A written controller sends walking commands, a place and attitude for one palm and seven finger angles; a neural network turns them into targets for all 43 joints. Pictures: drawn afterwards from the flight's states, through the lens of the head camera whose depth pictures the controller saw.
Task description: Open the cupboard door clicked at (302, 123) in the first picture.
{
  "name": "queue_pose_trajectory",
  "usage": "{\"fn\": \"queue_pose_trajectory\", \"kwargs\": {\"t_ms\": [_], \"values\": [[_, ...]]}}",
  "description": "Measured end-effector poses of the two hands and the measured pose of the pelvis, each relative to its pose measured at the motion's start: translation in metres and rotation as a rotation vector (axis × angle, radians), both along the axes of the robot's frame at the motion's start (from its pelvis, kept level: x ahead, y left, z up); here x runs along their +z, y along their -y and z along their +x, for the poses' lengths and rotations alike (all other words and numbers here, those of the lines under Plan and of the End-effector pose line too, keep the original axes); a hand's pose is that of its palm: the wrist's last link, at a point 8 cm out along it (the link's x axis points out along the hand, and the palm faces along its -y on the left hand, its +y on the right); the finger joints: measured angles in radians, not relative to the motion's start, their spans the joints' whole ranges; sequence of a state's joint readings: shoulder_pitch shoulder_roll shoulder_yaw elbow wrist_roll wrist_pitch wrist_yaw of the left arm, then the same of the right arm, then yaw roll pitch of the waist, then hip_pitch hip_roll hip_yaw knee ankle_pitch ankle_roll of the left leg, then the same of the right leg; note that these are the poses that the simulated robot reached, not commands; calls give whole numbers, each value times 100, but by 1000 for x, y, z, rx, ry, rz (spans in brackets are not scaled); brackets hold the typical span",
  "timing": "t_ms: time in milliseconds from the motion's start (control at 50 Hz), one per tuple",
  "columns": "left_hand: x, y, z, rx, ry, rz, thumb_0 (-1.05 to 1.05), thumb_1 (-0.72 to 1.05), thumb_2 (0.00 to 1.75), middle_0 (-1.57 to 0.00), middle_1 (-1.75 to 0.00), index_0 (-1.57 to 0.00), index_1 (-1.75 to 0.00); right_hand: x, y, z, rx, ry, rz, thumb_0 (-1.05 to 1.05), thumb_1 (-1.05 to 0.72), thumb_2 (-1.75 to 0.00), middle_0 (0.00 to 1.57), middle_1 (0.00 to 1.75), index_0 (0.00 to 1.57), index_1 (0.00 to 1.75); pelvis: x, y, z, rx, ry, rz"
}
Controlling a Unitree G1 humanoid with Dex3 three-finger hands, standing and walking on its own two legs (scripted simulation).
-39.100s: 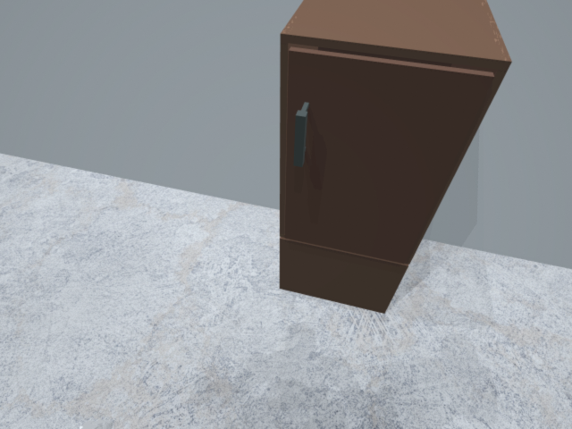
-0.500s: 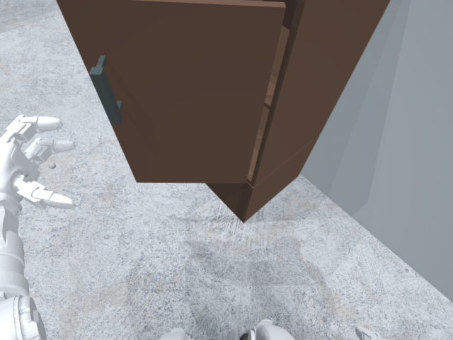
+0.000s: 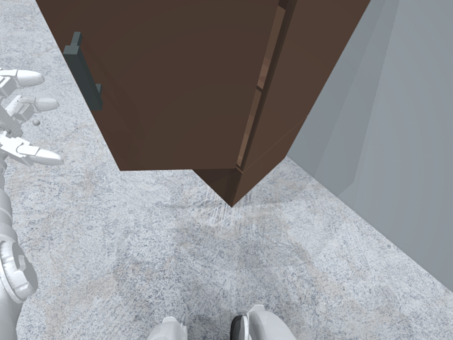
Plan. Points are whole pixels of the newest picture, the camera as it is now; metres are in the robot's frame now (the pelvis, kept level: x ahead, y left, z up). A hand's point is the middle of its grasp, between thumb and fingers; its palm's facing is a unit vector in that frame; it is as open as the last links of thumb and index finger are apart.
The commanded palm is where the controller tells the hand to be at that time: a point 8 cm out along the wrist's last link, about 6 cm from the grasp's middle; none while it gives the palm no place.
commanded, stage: move the hooked fingers beside the handle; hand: left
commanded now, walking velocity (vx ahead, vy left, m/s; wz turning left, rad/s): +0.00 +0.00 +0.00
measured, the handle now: (87, 73) +0.57 +0.25 +0.07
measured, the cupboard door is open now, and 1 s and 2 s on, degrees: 49 49 49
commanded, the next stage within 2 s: slide the fingers in behind the handle in 1.26 s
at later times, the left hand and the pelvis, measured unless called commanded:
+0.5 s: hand (37, 89) +0.52 +0.31 +0.08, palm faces +0.03 -1.00 -0.01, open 14.0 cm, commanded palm +0.50 +0.35 +0.07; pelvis +0.00 +0.01 -0.01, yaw -1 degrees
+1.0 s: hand (33, 98) +0.50 +0.32 +0.08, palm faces +0.05 -1.00 -0.01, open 14.0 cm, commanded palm +0.49 +0.35 +0.07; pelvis +0.02 +0.01 +0.00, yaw -1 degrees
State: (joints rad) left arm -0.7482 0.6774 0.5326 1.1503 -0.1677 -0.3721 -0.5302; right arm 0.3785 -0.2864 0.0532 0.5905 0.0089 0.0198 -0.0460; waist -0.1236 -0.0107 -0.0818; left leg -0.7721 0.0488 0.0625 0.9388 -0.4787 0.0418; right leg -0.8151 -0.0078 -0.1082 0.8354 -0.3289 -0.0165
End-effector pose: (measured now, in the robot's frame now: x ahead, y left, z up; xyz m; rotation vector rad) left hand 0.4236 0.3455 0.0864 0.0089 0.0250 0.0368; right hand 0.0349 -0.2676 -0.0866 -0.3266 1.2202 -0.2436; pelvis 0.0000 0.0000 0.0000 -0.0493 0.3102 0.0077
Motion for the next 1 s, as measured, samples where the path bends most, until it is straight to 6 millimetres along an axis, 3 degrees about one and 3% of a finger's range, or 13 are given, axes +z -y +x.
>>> {"fn": "queue_pose_trajectory", "kwargs": {"t_ms": [300, 560, 720, 1000], "values": [[0, -13, 42, -4, -19, 1, -1, -50, 30, -30, -120, -30, -120, 3, -3, -44, -61, -157, -35, 1, -90, -89, 20, 30, 20, 30, -7, -7, 1, -3, -58, -20], [-6, -19, 78, -11, -27, -2, -1, -50, 30, -30, -120, -30, -120, 7, -13, -62, -104, -252, -46, 1, -90, -89, 20, 30, 20, 30, -12, -12, 6, -6, -114, -38], [-13, -21, 76, -8, -26, -2, -1, -50, 30, -30, -120, -30, -120, 8, -22, -57, -121, -255, -11, 0, -90, -89, 20, 30, 20, 30, -8, -15, 16, -18, -116, -42], [-8, -24, 57, 14, -24, -3, -1, -50, 30, -30, -120, -30, -120, 6, -15, -17, -64, -154, -8, 0, -90, -89, 20, 30, 20, 30, -5, -12, 20, -5, -78, -42]]}}
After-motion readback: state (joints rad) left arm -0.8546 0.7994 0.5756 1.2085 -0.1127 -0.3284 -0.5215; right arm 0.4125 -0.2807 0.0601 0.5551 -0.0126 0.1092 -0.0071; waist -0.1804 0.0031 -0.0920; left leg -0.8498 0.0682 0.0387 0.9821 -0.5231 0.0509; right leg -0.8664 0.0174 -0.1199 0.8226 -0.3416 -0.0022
